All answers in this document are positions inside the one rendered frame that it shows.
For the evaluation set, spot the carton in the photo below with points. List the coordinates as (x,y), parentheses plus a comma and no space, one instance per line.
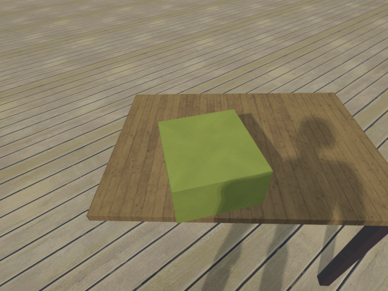
(213,165)

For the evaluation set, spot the table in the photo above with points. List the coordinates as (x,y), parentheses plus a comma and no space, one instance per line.
(326,171)

